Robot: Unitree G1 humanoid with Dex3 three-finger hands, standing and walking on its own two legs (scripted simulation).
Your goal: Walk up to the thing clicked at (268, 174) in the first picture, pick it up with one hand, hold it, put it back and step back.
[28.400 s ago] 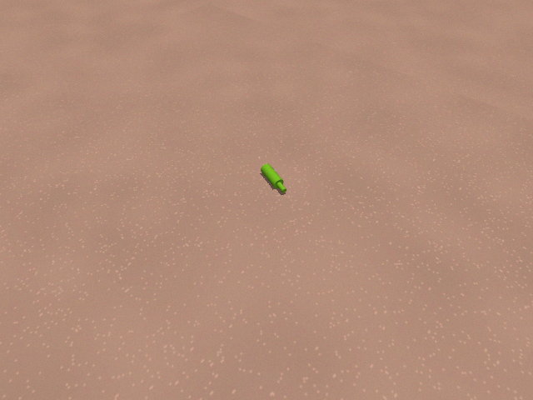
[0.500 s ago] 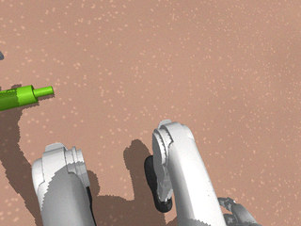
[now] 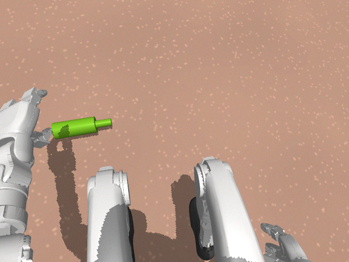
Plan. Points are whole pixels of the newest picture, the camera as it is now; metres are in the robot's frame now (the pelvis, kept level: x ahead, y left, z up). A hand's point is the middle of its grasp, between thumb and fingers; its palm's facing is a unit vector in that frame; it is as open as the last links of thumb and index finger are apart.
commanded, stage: home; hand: left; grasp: from above
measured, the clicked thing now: (83, 126) +0.50 +0.27 -0.37
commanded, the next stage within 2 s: none
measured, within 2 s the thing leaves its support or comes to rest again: neither
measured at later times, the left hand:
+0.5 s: hand (2, 196) +0.27 +0.23 +0.10, palm faces +0.04 -0.93 -0.37, open 7.4 cm
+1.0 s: hand out of the picture +0.22 +0.20 +0.27, palm faces +0.18 -0.96 -0.20, open 7.4 cm
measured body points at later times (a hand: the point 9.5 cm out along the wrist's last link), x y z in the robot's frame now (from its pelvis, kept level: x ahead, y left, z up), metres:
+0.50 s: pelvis +0.02 +0.00 +0.19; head +0.14 +0.04 +0.63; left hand +0.26 +0.28 +0.13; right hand +0.24 -0.22 +0.11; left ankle +0.08 +0.13 -0.37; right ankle +0.09 -0.14 -0.37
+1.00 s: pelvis +0.08 +0.00 +0.31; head +0.08 +0.00 +0.76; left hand +0.21 +0.25 +0.29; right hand +0.26 -0.23 +0.25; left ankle +0.08 +0.13 -0.37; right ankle +0.09 -0.14 -0.37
